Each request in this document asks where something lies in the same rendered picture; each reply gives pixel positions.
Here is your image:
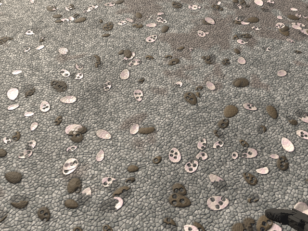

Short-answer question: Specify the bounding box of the right robot hand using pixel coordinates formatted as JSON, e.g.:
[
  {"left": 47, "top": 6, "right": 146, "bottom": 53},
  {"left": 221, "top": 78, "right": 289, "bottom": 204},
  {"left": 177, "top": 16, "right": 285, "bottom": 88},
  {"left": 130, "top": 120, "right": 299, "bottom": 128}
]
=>
[{"left": 265, "top": 208, "right": 308, "bottom": 231}]

